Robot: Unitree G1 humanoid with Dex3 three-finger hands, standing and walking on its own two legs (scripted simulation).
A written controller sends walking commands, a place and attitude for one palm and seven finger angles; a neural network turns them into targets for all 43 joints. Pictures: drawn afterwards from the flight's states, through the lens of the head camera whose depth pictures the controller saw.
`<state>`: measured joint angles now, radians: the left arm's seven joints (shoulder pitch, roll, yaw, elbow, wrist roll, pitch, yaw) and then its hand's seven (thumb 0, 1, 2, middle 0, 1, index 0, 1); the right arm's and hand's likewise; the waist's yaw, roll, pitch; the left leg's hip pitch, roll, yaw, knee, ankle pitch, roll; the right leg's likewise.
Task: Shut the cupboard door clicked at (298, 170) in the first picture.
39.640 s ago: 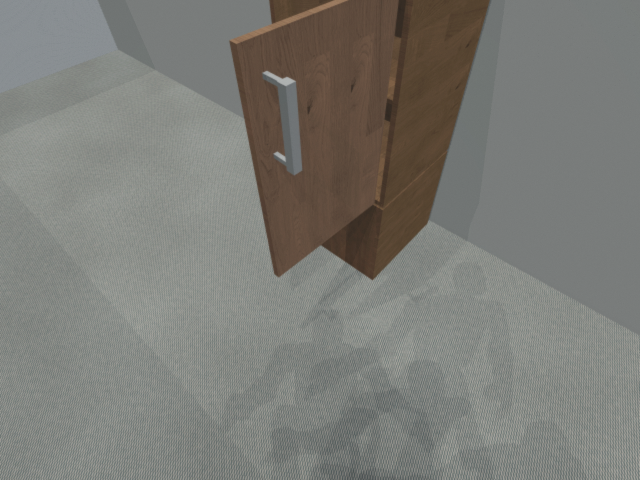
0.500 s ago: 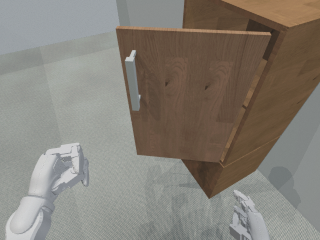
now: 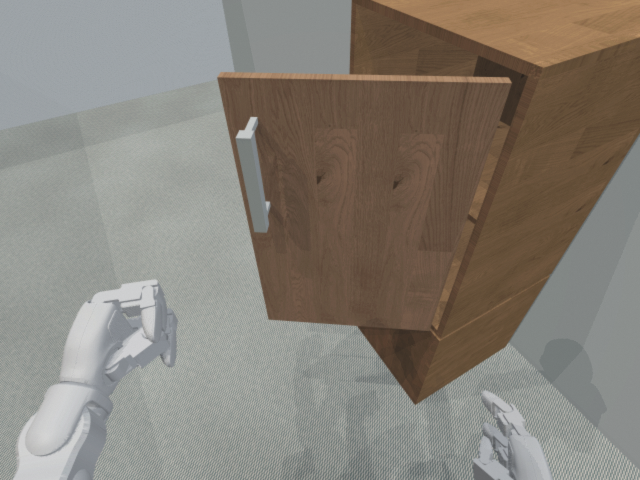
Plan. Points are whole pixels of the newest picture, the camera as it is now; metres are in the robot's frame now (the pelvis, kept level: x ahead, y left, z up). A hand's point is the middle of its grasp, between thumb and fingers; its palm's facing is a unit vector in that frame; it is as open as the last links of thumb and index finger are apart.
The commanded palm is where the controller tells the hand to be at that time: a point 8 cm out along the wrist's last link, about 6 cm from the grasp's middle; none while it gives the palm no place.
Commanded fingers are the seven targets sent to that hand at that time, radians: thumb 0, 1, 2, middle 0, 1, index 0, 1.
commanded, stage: raise the hand and make a fist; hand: left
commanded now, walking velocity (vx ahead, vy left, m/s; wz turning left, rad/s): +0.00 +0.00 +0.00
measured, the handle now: (257, 177) +0.51 +0.15 +0.12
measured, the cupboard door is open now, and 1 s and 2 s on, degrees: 55 55 53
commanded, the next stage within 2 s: bring the fist close to the handle in 0.02 s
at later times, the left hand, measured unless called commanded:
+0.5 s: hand (207, 286) +0.30 +0.16 +0.13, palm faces -0.03 -1.00 -0.03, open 3.1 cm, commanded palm +0.27 +0.21 +0.12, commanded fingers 0.00 0.90 0.90 -1.30 -1.50 -1.30 -1.50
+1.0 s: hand (256, 232) +0.39 +0.12 +0.13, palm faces -0.02 -1.00 -0.02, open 3.1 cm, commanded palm +0.37 +0.17 +0.12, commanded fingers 0.00 0.90 0.90 -1.30 -1.50 -1.30 -1.50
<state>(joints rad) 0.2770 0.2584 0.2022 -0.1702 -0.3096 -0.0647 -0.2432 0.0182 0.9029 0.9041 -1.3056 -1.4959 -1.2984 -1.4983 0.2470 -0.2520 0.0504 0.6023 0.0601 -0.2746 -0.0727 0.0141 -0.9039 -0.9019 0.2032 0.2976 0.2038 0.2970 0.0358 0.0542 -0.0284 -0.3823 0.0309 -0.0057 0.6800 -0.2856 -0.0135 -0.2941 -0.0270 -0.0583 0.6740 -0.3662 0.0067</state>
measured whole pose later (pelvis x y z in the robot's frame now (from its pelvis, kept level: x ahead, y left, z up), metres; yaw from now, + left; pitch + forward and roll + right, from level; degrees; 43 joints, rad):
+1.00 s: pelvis +0.01 +0.00 +0.00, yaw -1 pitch +2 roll +0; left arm -0.37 0.19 0.11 0.39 -0.19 -0.04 -0.05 0.02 0.90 0.90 -1.31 -1.50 -1.30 -1.50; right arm 0.23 -0.24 0.04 0.66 0.05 -0.14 -0.05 0.01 -0.90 -0.90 0.20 0.30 0.20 0.30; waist -0.01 0.04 -0.02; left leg -0.41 0.03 0.02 0.65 -0.28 -0.02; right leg -0.34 -0.02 -0.03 0.67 -0.36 0.00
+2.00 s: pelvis +0.00 +0.00 +0.00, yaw -1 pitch +6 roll +0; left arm -0.76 0.27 0.17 0.92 -0.16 -0.20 -0.14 0.02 0.89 0.91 -1.33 -1.50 -1.30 -1.50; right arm 0.28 -0.25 0.02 0.68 0.05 -0.07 -0.04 0.01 -0.91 -0.90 0.20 0.30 0.20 0.30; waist -0.06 0.03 -0.04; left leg -0.52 0.03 0.02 0.71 -0.28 -0.01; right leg -0.45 -0.02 -0.03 0.71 -0.36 0.01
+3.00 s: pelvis +0.00 +0.01 -0.03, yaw -3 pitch +19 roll -2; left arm -1.29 0.54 0.30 1.35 -0.06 -0.21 -0.35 -0.01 0.84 0.91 -1.30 -1.50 -1.30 -1.50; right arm 0.46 -0.29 0.01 0.72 0.00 -0.06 -0.02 0.00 -0.91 -0.90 0.20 0.30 0.21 0.30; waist -0.25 0.06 -0.05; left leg -0.87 0.06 0.01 0.87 -0.33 -0.01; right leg -0.80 0.00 -0.02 0.85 -0.39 0.01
